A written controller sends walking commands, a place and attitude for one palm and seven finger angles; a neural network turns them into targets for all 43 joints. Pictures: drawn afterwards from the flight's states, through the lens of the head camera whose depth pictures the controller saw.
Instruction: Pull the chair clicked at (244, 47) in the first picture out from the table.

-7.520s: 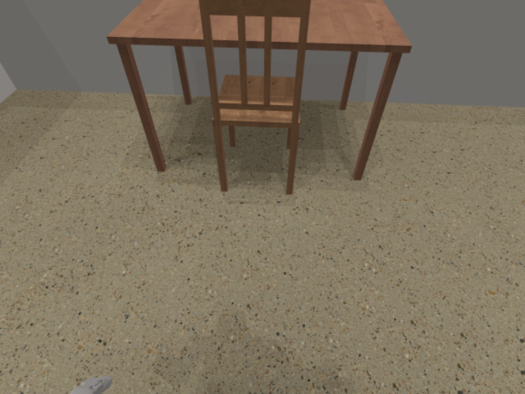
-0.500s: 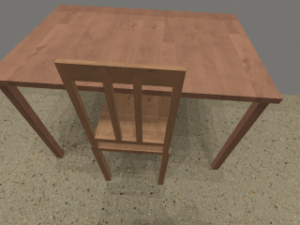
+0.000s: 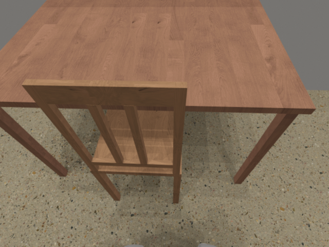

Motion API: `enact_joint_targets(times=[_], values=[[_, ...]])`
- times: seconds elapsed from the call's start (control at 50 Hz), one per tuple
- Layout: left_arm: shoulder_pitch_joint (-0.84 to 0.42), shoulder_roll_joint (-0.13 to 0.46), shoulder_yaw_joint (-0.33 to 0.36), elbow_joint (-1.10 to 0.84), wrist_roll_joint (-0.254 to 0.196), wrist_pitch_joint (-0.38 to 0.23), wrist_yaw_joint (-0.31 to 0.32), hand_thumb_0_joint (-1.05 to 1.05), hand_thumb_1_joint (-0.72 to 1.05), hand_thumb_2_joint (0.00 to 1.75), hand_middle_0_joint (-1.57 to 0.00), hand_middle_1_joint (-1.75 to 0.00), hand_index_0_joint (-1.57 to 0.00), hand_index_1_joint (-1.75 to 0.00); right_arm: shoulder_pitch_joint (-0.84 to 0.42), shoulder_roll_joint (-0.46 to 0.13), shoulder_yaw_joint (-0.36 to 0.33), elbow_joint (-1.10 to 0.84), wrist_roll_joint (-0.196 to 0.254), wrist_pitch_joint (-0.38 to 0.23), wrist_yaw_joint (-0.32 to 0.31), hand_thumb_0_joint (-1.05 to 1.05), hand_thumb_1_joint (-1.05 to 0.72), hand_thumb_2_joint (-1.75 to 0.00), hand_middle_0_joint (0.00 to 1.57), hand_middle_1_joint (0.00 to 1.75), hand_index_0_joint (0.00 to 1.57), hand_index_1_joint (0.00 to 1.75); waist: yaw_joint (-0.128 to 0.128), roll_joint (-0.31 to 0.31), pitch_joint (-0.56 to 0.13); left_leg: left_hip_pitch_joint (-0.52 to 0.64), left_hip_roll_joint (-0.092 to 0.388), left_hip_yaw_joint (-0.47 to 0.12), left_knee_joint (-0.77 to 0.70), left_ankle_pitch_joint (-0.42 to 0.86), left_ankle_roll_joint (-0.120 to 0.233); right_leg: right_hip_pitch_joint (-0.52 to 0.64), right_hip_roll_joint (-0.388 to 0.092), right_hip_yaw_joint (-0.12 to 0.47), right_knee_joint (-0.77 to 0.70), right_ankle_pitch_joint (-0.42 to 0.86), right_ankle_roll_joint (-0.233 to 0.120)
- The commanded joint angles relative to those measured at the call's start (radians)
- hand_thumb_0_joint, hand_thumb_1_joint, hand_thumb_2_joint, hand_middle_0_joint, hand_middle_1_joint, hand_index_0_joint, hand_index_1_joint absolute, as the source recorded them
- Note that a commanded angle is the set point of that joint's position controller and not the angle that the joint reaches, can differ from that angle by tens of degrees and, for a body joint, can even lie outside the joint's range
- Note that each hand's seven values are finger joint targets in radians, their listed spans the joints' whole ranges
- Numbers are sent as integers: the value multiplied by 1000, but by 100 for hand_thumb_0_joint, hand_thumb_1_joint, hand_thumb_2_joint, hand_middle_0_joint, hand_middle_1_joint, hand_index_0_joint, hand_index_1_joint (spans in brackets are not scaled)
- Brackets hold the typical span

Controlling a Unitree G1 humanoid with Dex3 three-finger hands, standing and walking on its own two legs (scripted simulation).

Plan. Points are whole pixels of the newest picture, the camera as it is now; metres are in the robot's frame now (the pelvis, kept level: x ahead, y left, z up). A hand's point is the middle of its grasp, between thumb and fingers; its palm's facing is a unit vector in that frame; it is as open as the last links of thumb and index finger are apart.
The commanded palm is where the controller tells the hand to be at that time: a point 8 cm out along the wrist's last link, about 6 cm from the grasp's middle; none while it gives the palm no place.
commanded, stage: come to a stop and stand still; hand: left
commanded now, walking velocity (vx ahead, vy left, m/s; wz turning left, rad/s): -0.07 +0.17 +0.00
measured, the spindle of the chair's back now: (109, 137) +0.42 +0.20 -0.06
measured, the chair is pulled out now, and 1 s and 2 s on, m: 0.00 0.00 0.00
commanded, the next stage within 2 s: look again from close up in 0.54 s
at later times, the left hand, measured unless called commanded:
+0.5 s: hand out of the picture -0.06 +0.22 -0.17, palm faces +0.03 -0.97 -0.24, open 7.4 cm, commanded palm none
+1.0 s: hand out of the picture -0.01 +0.21 -0.17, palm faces +0.01 -0.97 -0.23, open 7.3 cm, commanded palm none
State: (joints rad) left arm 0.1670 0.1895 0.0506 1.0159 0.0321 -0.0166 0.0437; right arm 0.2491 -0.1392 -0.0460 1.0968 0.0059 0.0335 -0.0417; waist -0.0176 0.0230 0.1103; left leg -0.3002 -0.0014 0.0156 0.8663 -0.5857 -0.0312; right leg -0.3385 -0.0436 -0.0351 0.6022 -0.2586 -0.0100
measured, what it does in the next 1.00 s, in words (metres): steps on the spot: left foot, then right foot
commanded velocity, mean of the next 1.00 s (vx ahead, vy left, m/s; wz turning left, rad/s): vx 0.04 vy -0.03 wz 0.00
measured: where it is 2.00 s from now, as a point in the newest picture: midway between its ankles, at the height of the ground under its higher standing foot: outside the picture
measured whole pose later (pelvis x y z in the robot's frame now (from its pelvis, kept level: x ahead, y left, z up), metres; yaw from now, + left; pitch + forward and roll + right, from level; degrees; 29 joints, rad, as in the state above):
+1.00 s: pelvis -0.03 +0.03 +0.00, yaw -1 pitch +0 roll +0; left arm 0.28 0.15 0.00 1.04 0.02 -0.02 0.06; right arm 0.23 -0.16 -0.01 1.09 -0.01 -0.01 -0.03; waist -0.01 0.01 0.05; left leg -0.29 -0.01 0.04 0.56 -0.27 0.02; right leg -0.11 0.03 -0.03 0.52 -0.40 -0.04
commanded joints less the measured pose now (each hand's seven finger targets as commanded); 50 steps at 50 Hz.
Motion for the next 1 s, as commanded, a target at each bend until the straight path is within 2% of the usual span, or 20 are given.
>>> enact_joint_targets(times=[0.0,0.08,0.14,0.16,0.18,0.2,0.24,0.28,0.38,0.44,0.48,0.5,0.52,0.54,0.56,0.58,0.64,0.66,0.8,0.98], values=[[122,178,44,-50,4,12,22,0,90,90,-20,-30,-20,-30,65,-71,-21,-58,-6,1,3,0,-90,-90,20,30,20,30,46,-193,-173,-116,0,-14,102,1,-19,239,-286,238,-109,921,-245],[47,191,46,-104,11,28,18,0,90,90,-20,-30,-20,-30,80,-72,-20,-82,-9,5,17,0,-90,-90,20,30,20,30,19,-201,-169,-4,-1,8,-49,119,-16,93,-263,235,-128,589,-212],[-8,172,35,-132,5,43,9,0,90,90,-20,-30,-20,-30,163,-67,-13,-70,-9,-15,22,0,-90,-90,20,30,20,30,-33,-162,-153,237,-20,55,-409,364,1,-75,-175,182,-82,174,-98],[-4,133,23,-136,-1,48,5,0,90,90,-20,-30,-20,-30,151,-92,-13,-70,-12,-23,22,0,-90,-90,20,30,20,30,-29,-44,-127,269,22,7,-482,363,16,-142,-96,134,-32,-64,-45],[2,69,15,-147,-11,58,3,0,90,90,-20,-30,-20,-30,117,-158,-18,-96,-27,-32,21,0,-90,-90,20,30,20,30,-28,212,-61,152,198,-244,-635,225,86,-208,28,64,149,-261,17],[19,65,13,-143,-12,63,6,0,90,90,-20,-30,-20,-30,66,-188,-15,-131,-39,-29,22,0,-90,-90,20,30,20,30,-11,269,-18,-79,295,-371,-709,145,164,-91,60,60,315,-289,35],[98,79,16,-79,4,67,-3,0,90,90,-20,-30,-20,-30,-78,-143,5,-141,-38,-41,23,0,-90,-90,20,30,20,30,65,200,11,-214,231,-305,-744,-20,169,0,22,115,418,-144,20],[142,75,14,-70,5,61,-18,0,90,90,-20,-30,-20,-30,-102,-169,0,-152,-37,-43,23,0,-90,-90,20,30,20,30,76,135,4,-207,218,-266,-713,-7,178,8,40,73,444,-152,18],[175,38,-10,-62,-4,30,-21,0,90,90,-20,-30,-20,-30,27,-174,-13,-98,-35,-30,14,0,-90,-90,20,30,20,30,16,85,-44,23,216,-252,-628,65,173,31,33,15,47,-227,7],[244,25,-27,-9,-12,9,-7,0,90,90,-20,-30,-20,-30,91,-132,-6,-59,-17,-26,14,0,-90,-90,20,30,20,30,5,-53,-55,26,127,-176,-492,228,106,199,9,80,-318,-2,-6],[232,80,-31,7,-18,0,-3,0,90,90,-20,-30,-20,-30,65,-70,15,-59,-8,-33,14,0,-90,-90,20,30,20,30,-9,-138,-39,45,48,-45,-400,322,49,129,-119,221,-366,36,-56],[230,85,-34,11,-17,-1,-7,0,90,90,-20,-30,-20,-30,57,-70,21,-52,-10,-41,19,0,-90,-90,20,30,20,30,-10,-115,-55,96,39,-31,-390,390,47,106,-126,211,-342,133,-60],[229,61,-36,29,-18,-17,-1,0,90,90,-20,-30,-20,-30,42,-69,23,-36,-19,-40,16,0,-90,-90,20,30,20,30,-6,-212,-50,74,50,-30,-359,470,40,150,-104,203,-317,356,-48],[235,50,-40,38,-19,-22,4,0,90,90,-20,-30,-20,-30,53,-82,23,-21,-17,-41,13,0,-90,-90,20,30,20,30,-10,-211,-66,89,61,-28,-373,488,36,181,-109,178,-287,489,-43],[188,164,-63,-8,-21,-34,8,0,90,90,-20,-30,-20,-30,14,-123,14,-104,-44,-38,22,0,-90,-90,20,30,20,30,-45,-39,34,113,18,-82,-334,447,86,40,-27,125,-267,123,-43],[223,124,-39,-8,-20,-15,6,0,90,90,-20,-30,-20,-30,33,-117,-4,-99,-33,-43,37,0,-90,-90,20,30,20,30,-4,-32,21,67,68,-44,-330,267,49,-63,-71,146,-296,-245,-64],[213,89,-43,-16,-20,-22,5,0,90,90,-20,-30,-20,-30,35,-82,7,-95,-27,-42,35,0,-90,-90,20,30,20,30,-16,20,-15,76,43,-49,-304,348,38,-51,-89,208,-326,-187,-85],[219,94,-42,-14,-19,-26,6,0,90,90,-20,-30,-20,-30,40,-74,12,-94,-25,-42,34,0,-90,-90,20,30,20,30,-10,-30,-34,74,46,-42,-296,362,44,-8,-86,204,-323,-132,-78],[253,55,-30,9,-19,-27,17,0,90,90,-20,-30,-20,-30,58,-95,17,-57,-18,-68,16,0,-90,-90,20,30,20,30,11,-41,-116,96,77,-65,-315,640,76,170,-53,102,-166,360,-41],[216,76,-25,-8,-19,-10,20,0,90,90,-20,-30,-20,-30,6,-126,15,-49,-17,-61,13,0,-90,-90,20,30,20,30,24,-16,-72,119,84,-77,-361,683,83,159,-45,95,-159,288,-23]])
